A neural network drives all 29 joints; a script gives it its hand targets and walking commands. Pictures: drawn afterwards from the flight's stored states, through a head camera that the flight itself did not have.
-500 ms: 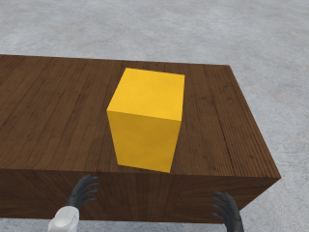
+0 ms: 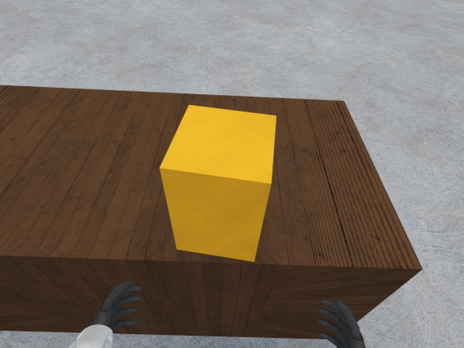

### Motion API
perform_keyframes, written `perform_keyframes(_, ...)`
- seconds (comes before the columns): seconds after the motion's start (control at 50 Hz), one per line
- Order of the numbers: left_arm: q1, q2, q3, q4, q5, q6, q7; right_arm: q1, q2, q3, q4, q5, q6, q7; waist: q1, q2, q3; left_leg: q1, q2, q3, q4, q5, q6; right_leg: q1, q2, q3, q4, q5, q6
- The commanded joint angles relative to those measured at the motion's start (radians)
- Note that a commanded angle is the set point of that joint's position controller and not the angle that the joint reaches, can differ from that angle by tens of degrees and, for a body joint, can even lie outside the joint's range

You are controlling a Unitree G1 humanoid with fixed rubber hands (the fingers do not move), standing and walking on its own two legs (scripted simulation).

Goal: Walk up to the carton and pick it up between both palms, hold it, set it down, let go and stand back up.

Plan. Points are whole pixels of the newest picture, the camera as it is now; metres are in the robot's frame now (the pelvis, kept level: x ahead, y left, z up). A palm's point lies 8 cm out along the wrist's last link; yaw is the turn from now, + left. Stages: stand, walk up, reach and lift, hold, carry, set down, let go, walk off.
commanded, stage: set down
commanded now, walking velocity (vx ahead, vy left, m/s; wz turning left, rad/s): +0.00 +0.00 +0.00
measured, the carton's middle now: (223, 187) +0.44 +0.02 +0.01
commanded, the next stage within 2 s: let go in 0.48 s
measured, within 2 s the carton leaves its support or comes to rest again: neither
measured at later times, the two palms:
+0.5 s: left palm (112, 330) +0.19 +0.21 -0.08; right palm out of the picture +0.15 -0.23 -0.09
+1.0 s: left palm (109, 333) +0.18 +0.22 -0.09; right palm out of the picture +0.14 -0.23 -0.09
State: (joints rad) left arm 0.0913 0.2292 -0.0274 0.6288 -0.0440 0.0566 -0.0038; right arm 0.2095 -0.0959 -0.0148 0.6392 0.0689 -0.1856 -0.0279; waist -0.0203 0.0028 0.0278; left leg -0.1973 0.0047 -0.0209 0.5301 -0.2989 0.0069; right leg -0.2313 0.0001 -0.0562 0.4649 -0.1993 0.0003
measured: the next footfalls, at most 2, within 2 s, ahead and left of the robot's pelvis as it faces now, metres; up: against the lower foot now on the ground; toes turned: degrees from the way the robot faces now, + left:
none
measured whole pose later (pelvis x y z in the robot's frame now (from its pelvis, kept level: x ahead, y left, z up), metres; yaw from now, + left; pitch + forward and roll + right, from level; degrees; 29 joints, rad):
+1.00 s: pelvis +0.01 -0.01 +0.00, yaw +0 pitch -1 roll -1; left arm 0.13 0.19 0.00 0.63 0.03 0.11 0.02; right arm 0.20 -0.18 -0.01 0.79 0.04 -0.17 0.04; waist -0.02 0.00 0.03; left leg -0.18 0.00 -0.02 0.50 -0.30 0.00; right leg -0.23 0.00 -0.06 0.47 -0.21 -0.01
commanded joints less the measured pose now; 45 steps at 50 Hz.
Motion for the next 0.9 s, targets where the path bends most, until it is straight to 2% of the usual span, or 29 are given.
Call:
perform_keyframes(0.0, -0.074, 0.105, 0.047, -0.24, -0.021, -0.024, 0.021, -0.147, -0.111, -0.052, -0.153, -0.097, -0.041, 0.019, 0.056, 0.021, -0.068, -0.115, 0.027, 0.092, -0.222, 0.081, -0.017, 0.285, 0.014, 0.045, -0.066, 0.007, -0.029)
perform_keyframes(0.08, -0.069, 0.08, 0.051, -0.276, 0.018, -0.001, 0.039, -0.148, -0.146, -0.081, -0.075, -0.107, -0.025, 0.038, 0.046, 0.089, -0.066, -0.092, 0.035, 0.086, -0.237, 0.105, -0.028, 0.288, 0.033, 0.019, -0.052, 0.024, -0.026)
perform_keyframes(0.1, -0.033, 0.039, 0.021, -0.206, 0.049, 0.022, 0.046, -0.143, -0.185, -0.097, 0.016, -0.123, -0.02, 0.05, 0.028, 0.085, -0.047, -0.104, 0.054, 0.07, -0.246, 0.107, -0.042, 0.281, 0.049, 0.004, -0.047, 0.009, -0.032)
perform_keyframes(0.12, -0.04, 0.065, 0.044, -0.246, 0.031, 0.018, 0.036, -0.126, -0.164, -0.081, -0.049, -0.119, -0.035, 0.041, 0.055, 0.043, -0.078, -0.069, 0.033, 0.092, -0.231, 0.145, -0.046, 0.295, 0.036, 0.02, -0.059, 0.047, -0.037)
perform_keyframes(0.14, -0.05, 0.073, 0.055, -0.263, 0.022, 0.007, 0.033, -0.131, -0.158, -0.068, -0.087, -0.117, -0.045, 0.037, 0.048, 0.015, -0.106, -0.059, 0.022, 0.098, -0.222, 0.148, -0.038, 0.299, 0.028, 0.033, -0.067, 0.065, -0.03)
perform_keyframes(0.16, -0.041, 0.074, 0.051, -0.26, 0.021, 0.004, 0.033, -0.138, -0.133, -0.059, -0.114, -0.11, -0.051, 0.036, 0.048, 0.036, -0.105, -0.046, 0.023, 0.102, -0.213, 0.182, -0.039, 0.273, 0.028, 0.028, -0.068, 0.074, -0.03)
perform_keyframes(0.18, -0.046, 0.07, 0.052, -0.228, 0.02, 0.01, 0.033, -0.149, -0.135, -0.058, -0.077, -0.109, -0.042, 0.041, 0.039, 0.005, -0.093, -0.038, 0.017, 0.093, -0.197, 0.169, -0.035, 0.262, 0.024, 0.029, -0.077, 0.064, -0.034)
perform_keyframes(0.2, -0.044, 0.062, 0.044, -0.251, 0.034, 0.01, 0.042, -0.133, -0.155, -0.073, -0.019, -0.104, -0.037, 0.046, 0.025, 0.038, -0.09, -0.032, 0.022, 0.084, -0.199, 0.165, -0.04, 0.251, 0.027, 0.027, -0.066, 0.055, -0.032)
perform_keyframes(0.22, -0.044, 0.072, 0.055, -0.251, 0.024, 0.022, 0.033, -0.133, -0.151, -0.057, -0.066, -0.102, -0.036, 0.043, 0.037, 0.025, -0.099, -0.041, 0.015, 0.102, -0.213, 0.179, -0.038, 0.261, 0.028, 0.02, -0.07, 0.051, -0.028)
perform_keyframes(0.24, -0.006, 0.026, 0.035, -0.197, 0.058, 0.04, 0.037, -0.112, -0.173, -0.066, 0.039, -0.113, -0.03, 0.055, 0.032, 0.044, -0.046, 0.007, 0.021, 0.095, -0.223, 0.203, -0.05, 0.242, 0.043, 0.007, -0.072, 0.063, -0.038)
perform_keyframes(0.28, 0.001, 0.05, 0.061, -0.213, 0.053, 0.028, 0.035, -0.11, -0.174, -0.07, -0.004, -0.113, -0.053, 0.055, 0.051, 0.036, -0.105, 0.004, 0.01, 0.103, -0.198, 0.26, -0.053, 0.266, 0.04, 0.015, -0.067, 0.121, -0.026)
perform_keyframes(0.3, -0.001, 0.071, 0.065, -0.235, 0.046, 0.027, 0.035, -0.109, -0.188, -0.08, 0.0, -0.114, -0.052, 0.051, 0.045, 0.009, -0.123, 0.003, 0.009, 0.104, -0.186, 0.268, -0.054, 0.276, 0.033, 0.019, -0.071, 0.149, -0.022)
perform_keyframes(0.34, 0.024, 0.025, 0.064, -0.197, 0.072, 0.039, 0.039, -0.101, -0.198, -0.072, 0.044, -0.114, -0.058, 0.063, 0.034, 0.025, -0.083, 0.037, 0.013, 0.093, -0.187, 0.308, -0.064, 0.24, 0.047, 0.005, -0.073, 0.162, -0.029)
perform_keyframes(0.36, 0.013, 0.052, 0.068, -0.271, 0.051, 0.022, 0.036, -0.099, -0.197, -0.068, -0.018, -0.096, -0.07, 0.058, 0.037, -0.002, -0.132, 0.055, 0.011, 0.105, -0.174, 0.336, -0.062, 0.254, 0.047, 0.01, -0.071, 0.179, -0.021)
perform_keyframes(0.44, 0.012, 0.055, 0.088, -0.257, 0.067, 0.025, 0.043, -0.1, -0.191, -0.067, -0.025, -0.112, -0.075, 0.067, 0.045, 0.013, -0.121, 0.006, 0.007, 0.109, -0.183, 0.269, -0.045, 0.267, 0.048, 0.013, -0.067, 0.132, -0.028)
perform_keyframes(0.46, 0.0, 0.027, 0.064, -0.244, 0.083, 0.032, 0.047, -0.11, -0.212, -0.085, 0.039, -0.114, -0.068, 0.072, 0.029, 0.018, -0.06, 0.009, 0.017, 0.095, -0.191, 0.253, -0.051, 0.223, 0.053, 0.003, -0.065, 0.114, -0.035)
perform_keyframes(0.48, -0.002, 0.057, 0.073, -0.256, 0.068, 0.031, 0.041, -0.106, -0.192, -0.062, 0.007, -0.108, -0.074, 0.068, 0.039, -0.006, -0.106, 0.027, 0.006, 0.107, -0.182, 0.273, -0.047, 0.249, 0.045, 0.007, -0.069, 0.135, -0.026)
perform_keyframes(0.5, 0.012, 0.031, 0.063, -0.241, 0.084, 0.037, 0.048, -0.11, -0.219, -0.078, 0.049, -0.102, -0.076, 0.08, 0.043, 0.042, -0.088, 0.025, 0.011, 0.104, -0.188, 0.291, -0.055, 0.223, 0.055, -0.003, -0.063, 0.128, -0.033)
perform_keyframes(0.52, 0.02, 0.025, 0.055, -0.224, 0.082, 0.043, 0.053, -0.115, -0.231, -0.088, 0.079, -0.097, -0.077, 0.085, 0.044, 0.03, -0.082, 0.024, 0.016, 0.095, -0.183, 0.296, -0.059, 0.225, 0.053, -0.014, -0.068, 0.124, -0.032)
perform_keyframes(0.56, 0.012, 0.055, 0.08, -0.271, 0.06, 0.025, 0.043, -0.093, -0.222, -0.075, -0.014, -0.098, -0.081, 0.072, 0.047, -0.027, -0.129, 0.014, 0.008, 0.108, -0.159, 0.282, -0.044, 0.238, 0.039, 0.007, -0.072, 0.146, -0.027)
perform_keyframes(0.6, -0.006, 0.043, 0.056, -0.266, 0.084, 0.034, 0.05, -0.097, -0.225, -0.082, 0.063, -0.104, -0.08, 0.08, 0.039, 0.019, -0.088, 0.022, 0.012, 0.094, -0.175, 0.271, -0.048, 0.232, 0.04, -0.003, -0.075, 0.142, -0.03)
perform_keyframes(0.64, 0.011, 0.061, 0.069, -0.278, 0.07, 0.034, 0.049, -0.101, -0.215, -0.084, -0.004, -0.109, -0.087, 0.074, 0.056, -0.009, -0.107, 0.001, 0.007, 0.109, -0.177, 0.25, -0.042, 0.242, 0.047, -0.002, -0.071, 0.12, -0.028)
perform_keyframes(0.66, -0.008, 0.028, 0.06, -0.255, 0.087, 0.038, 0.056, -0.103, -0.239, -0.087, 0.058, -0.109, -0.076, 0.082, 0.038, 0.036, -0.065, 0.003, 0.025, 0.097, -0.192, 0.238, -0.048, 0.235, 0.049, -0.005, -0.066, 0.112, -0.037)
perform_keyframes(0.68, 0.021, 0.023, 0.045, -0.232, 0.082, 0.048, 0.051, -0.07, -0.23, -0.079, 0.072, -0.104, -0.068, 0.083, 0.028, -0.003, -0.066, 0.002, 0.015, 0.1, -0.19, 0.213, -0.045, 0.238, 0.048, -0.002, -0.072, 0.111, -0.033)
perform_keyframes(0.74, -0.015, 0.062, 0.08, -0.267, 0.068, 0.038, 0.046, -0.102, -0.203, -0.065, -0.009, -0.11, -0.076, 0.076, 0.051, -0.024, -0.116, 0.006, 0.003, 0.114, -0.174, 0.194, -0.033, 0.25, 0.04, 0.01, -0.073, 0.093, -0.025)
perform_keyframes(0.78, 0.032, 0.049, 0.055, -0.244, 0.088, 0.047, 0.054, -0.084, -0.23, -0.08, 0.054, -0.11, -0.073, 0.087, 0.038, 0.03, -0.068, 0.002, 0.012, 0.096, -0.193, 0.218, -0.046, 0.237, 0.042, -0.006, -0.075, 0.089, -0.034)
perform_keyframes(0.84, 0.009, 0.068, 0.075, -0.238, 0.066, 0.038, 0.041, -0.071, -0.204, -0.065, -0.015, -0.121, -0.076, 0.07, 0.062, 0.001, -0.09, 0.018, 0.007, 0.121, -0.189, 0.238, -0.041, 0.239, 0.04, 0.007, -0.083, 0.107, -0.028)
perform_keyframes(0.86, 0.011, 0.043, 0.065, -0.21, 0.08, 0.04, 0.042, -0.086, -0.228, -0.072, 0.023, -0.119, -0.071, 0.082, 0.04, 0.018, -0.056, 0.02, 0.015, 0.104, -0.192, 0.246, -0.043, 0.214, 0.051, -0.003, -0.082, 0.111, -0.039)
perform_keyframes(0.88, 0.016, 0.062, 0.074, -0.22, 0.074, 0.031, 0.039, -0.077, -0.212, -0.061, -0.007, -0.113, -0.079, 0.075, 0.049, 0.012, -0.08, 0.016, 0.009, 0.108, -0.187, 0.252, -0.038, 0.234, 0.046, 0.004, -0.085, 0.124, -0.032)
